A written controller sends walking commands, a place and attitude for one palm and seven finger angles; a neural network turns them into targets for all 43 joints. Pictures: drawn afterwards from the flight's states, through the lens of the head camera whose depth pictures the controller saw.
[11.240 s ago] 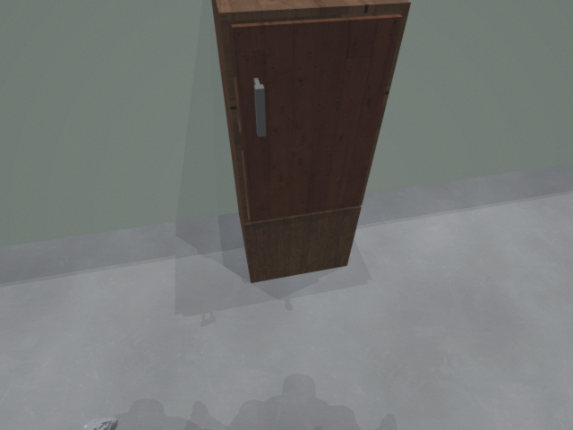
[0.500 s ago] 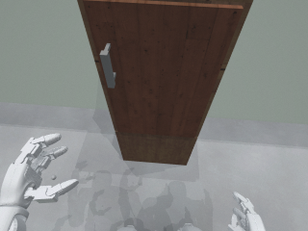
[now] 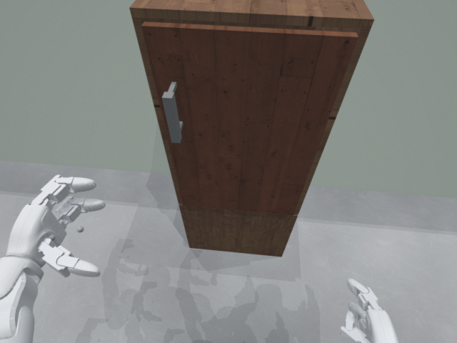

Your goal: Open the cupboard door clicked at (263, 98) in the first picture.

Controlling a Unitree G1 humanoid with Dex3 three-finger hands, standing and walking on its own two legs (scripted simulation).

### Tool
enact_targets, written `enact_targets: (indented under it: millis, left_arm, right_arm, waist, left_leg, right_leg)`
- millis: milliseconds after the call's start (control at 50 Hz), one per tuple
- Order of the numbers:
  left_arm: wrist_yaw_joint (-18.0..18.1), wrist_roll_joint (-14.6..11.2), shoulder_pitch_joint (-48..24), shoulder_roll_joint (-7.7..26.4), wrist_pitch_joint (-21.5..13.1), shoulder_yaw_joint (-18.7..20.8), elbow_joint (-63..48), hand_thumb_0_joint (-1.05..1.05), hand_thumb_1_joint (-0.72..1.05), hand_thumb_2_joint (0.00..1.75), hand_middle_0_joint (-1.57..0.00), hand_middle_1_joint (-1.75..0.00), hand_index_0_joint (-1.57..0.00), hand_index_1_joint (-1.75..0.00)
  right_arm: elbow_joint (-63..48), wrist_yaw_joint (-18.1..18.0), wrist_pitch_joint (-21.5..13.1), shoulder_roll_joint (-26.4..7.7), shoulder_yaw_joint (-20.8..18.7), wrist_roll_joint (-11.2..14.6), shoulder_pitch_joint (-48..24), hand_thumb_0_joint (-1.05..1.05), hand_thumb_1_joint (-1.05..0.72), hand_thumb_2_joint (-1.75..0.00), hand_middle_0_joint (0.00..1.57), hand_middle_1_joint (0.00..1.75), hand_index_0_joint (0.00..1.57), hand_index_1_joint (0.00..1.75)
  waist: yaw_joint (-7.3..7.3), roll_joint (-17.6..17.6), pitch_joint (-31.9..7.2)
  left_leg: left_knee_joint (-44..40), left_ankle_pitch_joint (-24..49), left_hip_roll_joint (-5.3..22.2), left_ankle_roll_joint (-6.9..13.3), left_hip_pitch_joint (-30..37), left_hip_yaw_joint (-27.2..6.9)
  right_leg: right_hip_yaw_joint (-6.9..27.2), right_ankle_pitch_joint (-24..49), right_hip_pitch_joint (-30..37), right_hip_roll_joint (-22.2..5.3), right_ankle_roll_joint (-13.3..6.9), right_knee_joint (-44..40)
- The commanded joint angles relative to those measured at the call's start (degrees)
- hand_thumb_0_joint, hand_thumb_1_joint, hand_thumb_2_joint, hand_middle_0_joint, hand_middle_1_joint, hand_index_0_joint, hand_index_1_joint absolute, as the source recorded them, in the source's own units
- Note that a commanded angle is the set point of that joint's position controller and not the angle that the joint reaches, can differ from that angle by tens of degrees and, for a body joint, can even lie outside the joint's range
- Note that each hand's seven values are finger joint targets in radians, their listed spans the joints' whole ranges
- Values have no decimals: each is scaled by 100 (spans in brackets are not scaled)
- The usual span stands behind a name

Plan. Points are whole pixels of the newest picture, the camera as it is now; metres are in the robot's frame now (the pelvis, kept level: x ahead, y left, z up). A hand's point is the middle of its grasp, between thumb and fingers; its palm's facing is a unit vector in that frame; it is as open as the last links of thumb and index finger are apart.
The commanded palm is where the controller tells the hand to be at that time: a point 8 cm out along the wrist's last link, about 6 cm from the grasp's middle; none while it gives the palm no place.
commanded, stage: raise the hand with hooked fingers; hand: left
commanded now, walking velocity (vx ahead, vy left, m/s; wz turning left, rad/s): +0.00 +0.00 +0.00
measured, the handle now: (174, 113) +0.55 +0.16 +0.09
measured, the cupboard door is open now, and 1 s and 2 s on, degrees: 0 0 0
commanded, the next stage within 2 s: move the hooked fingers beside the handle in 0.70 s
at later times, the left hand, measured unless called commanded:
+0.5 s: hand (76, 205) +0.29 +0.27 +0.10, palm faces +0.04 -1.00 -0.02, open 14.0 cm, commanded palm +0.26 +0.31 +0.11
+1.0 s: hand (82, 197) +0.31 +0.26 +0.10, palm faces +0.03 -1.00 -0.01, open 14.0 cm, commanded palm +0.29 +0.31 +0.10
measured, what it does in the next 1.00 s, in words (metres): stands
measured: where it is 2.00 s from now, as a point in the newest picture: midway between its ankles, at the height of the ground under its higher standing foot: outside the picture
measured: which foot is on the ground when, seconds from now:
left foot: down 0.00-1.00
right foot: down 0.00-1.00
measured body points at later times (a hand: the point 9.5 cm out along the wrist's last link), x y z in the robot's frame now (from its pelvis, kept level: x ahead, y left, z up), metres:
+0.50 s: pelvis +0.00 +0.00 +0.01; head +0.03 +0.00 +0.46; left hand +0.29 +0.32 +0.11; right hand +0.14 -0.26 -0.07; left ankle -0.02 +0.10 -0.70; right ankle +0.02 -0.12 -0.70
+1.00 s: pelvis -0.01 -0.01 +0.01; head +0.03 -0.01 +0.46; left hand +0.30 +0.32 +0.11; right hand +0.15 -0.25 -0.07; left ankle -0.02 +0.10 -0.70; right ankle +0.02 -0.12 -0.70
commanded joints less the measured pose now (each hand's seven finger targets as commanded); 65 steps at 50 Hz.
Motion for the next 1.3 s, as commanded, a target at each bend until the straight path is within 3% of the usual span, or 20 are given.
enact_targets:
  millis: [0,40,80,140,220,280,340,440,500,600,780,860,880,940,980,1060,1100,1200,1240,1280]
  left_arm:
    - [-18,-199,-1583,1707,-583,881,-1391,0,-50,30,-30,-120,-30,-120]
    - [21,-245,-1707,1845,-680,1026,-1216,0,-50,30,-30,-120,-30,-120]
    - [-24,-247,-1829,1719,-657,949,-883,0,-50,30,-30,-120,-30,-120]
    - [-189,-201,-2034,1660,-410,779,-382,0,-50,30,-30,-120,-30,-120]
    - [-377,-109,-2021,1621,-105,618,-155,0,-50,30,-30,-120,-30,-120]
    - [-376,-172,-1861,1639,-178,724,-261,0,-50,30,-30,-120,-30,-120]
    - [-229,-225,-1955,1932,-404,1059,-483,0,-50,30,-30,-120,-30,-120]
    - [-84,-125,-2217,1880,-591,984,-605,0,-50,30,-30,-120,-30,-120]
    - [-134,-52,-2177,1743,-560,813,-605,0,-50,30,-30,-120,-30,-120]
    - [-235,-141,-2106,1726,-496,833,-482,0,-50,30,-30,-120,-30,-120]
    - [-271,-144,-2131,1638,-424,777,-265,0,-50,30,-30,-120,-30,-120]
    - [-251,-98,-2784,1772,-499,765,-123,0,-50,30,-30,-120,-30,-120]
    - [-250,-67,-2997,1641,-514,589,-42,0,-50,30,-30,-120,-30,-120]
    - [-203,10,-3428,1967,-559,753,241,0,-50,30,-30,-120,-30,-120]
    - [-212,81,-3792,1899,-597,616,387,0,-50,30,-30,-120,-30,-120]
    - [-233,109,-3631,2098,-630,807,577,0,-50,30,-30,-120,-30,-120]
    - [-240,131,-3529,2115,-616,830,750,0,-50,30,-30,-120,-30,-120]
    - [-221,126,-3729,2110,-533,856,1431,0,-50,30,-30,-120,-30,-120]
    - [-213,154,-3871,2282,-605,949,1350,0,-50,30,-30,-120,-30,-120]
    - [-225,212,-4206,2228,-695,812,1296,0,-50,30,-30,-120,-30,-120]
  right_arm:
    - [-792,-115,-338,-791,-331,-25,-162,0,-90,-90,20,30,20,30]
    - [-725,-116,-337,-793,-298,-48,-171,0,-90,-90,20,30,20,30]
    - [-665,-127,-314,-791,-290,-24,-170,0,-90,-90,20,30,20,30]
    - [-626,-143,-281,-844,-289,9,-138,0,-90,-90,20,30,20,30]
    - [-684,-151,-260,-880,-322,33,-89,0,-90,-90,20,30,20,30]
    - [-739,-85,-264,-872,-335,6,-84,0,-90,-90,20,30,20,30]
    - [-742,-57,-263,-882,-349,-42,-69,0,-90,-90,20,30,20,30]
    - [-706,-58,-258,-853,-340,-55,-60,0,-90,-90,20,30,20,30]
    - [-690,-84,-267,-832,-351,-36,-56,0,-90,-90,20,30,20,30]
    - [-650,-120,-267,-849,-340,-37,-52,0,-90,-90,20,30,20,30]
    - [-660,-121,-243,-828,-330,-33,-82,0,-90,-90,20,30,20,30]
    - [-576,-166,-209,-858,-328,-29,-64,0,-90,-90,20,30,20,30]
    - [-558,-177,-205,-856,-311,-24,-68,0,-90,-90,20,30,20,30]
    - [-463,-214,-167,-896,-310,-41,19,0,-90,-90,20,30,20,30]
    - [-417,-219,-151,-874,-304,-33,30,0,-90,-90,20,30,20,30]
    - [-444,-172,-111,-884,-331,-63,127,0,-90,-90,20,30,20,30]
    - [-464,-149,-49,-889,-330,-50,145,0,-90,-90,20,30,20,30]
    - [-471,-91,86,-952,-348,-45,269,0,-90,-90,20,30,20,30]
    - [-509,-72,132,-977,-369,-63,329,0,-90,-90,20,30,20,30]
    - [-496,-54,178,-960,-379,-51,370,0,-90,-90,20,30,20,30]
  waist:
    - [-25,189,-1345]
    - [11,222,-1245]
    - [-40,298,-1055]
    - [-67,273,-856]
    - [-59,229,-937]
    - [10,43,-1022]
    - [46,-145,-1081]
    - [12,371,-1058]
    - [-30,518,-1135]
    - [-64,184,-1090]
    - [-42,111,-1049]
    - [-151,82,-985]
    - [-224,97,-885]
    - [-248,41,-996]
    - [-297,215,-1063]
    - [-131,295,-1662]
    - [-114,318,-1575]
    - [-184,-121,-1273]
    - [-130,-33,-1420]
    - [-225,172,-1489]
  left_leg:
    - [-991,2002,-12,-70,490,-82]
    - [-1018,1992,-14,-89,460,-83]
    - [-1112,1899,-9,-98,483,-61]
    - [-1200,1776,-8,-76,468,-48]
    - [-1286,1876,-11,-55,547,-41]
    - [-1298,2010,-16,-63,549,-42]
    - [-1265,2061,-11,-62,543,-17]
    - [-1316,1959,-15,-82,641,12]
    - [-1338,1913,-19,-67,722,29]
    - [-1309,2016,-13,-50,661,17]
    - [-1308,2051,-29,-58,649,29]
    - [-1280,1767,-26,-49,557,28]
    - [-1287,1715,-29,-44,570,7]
    - [-1223,1583,-28,-33,492,22]
    - [-1224,1575,-37,-36,511,20]
    - [-1139,2109,-42,-47,587,45]
    - [-1153,2161,-41,-64,480,69]
    - [-1171,1871,-34,-38,111,114]
    - [-1126,2088,-34,-40,140,111]
    - [-1111,2040,-25,-38,219,133]
  right_leg:
    - [127,1265,1241,142,-155,-559]
    - [157,1254,1315,164,-181,-594]
    - [132,1195,1213,149,-170,-649]
    - [161,1106,1213,134,-185,-776]
    - [139,1201,1227,104,-165,-852]
    - [139,1337,1350,129,-170,-842]
    - [176,1400,1433,158,-174,-826]
    - [190,1273,1344,149,-193,-802]
    - [204,1266,1333,122,-173,-848]
    - [189,1468,1400,138,-151,-878]
    - [185,1549,1411,124,-149,-856]
    - [242,1289,1291,119,-142,-893]
    - [218,1229,1168,126,-144,-893]
    - [300,1088,1193,113,-139,-905]
    - [295,1104,1145,88,-138,-877]
    - [328,1701,1545,85,-160,-734]
    - [291,1774,1506,86,-160,-710]
    - [319,1611,1383,99,-127,-748]
    - [328,1806,1492,113,-160,-664]
    - [341,1778,1350,124,-143,-666]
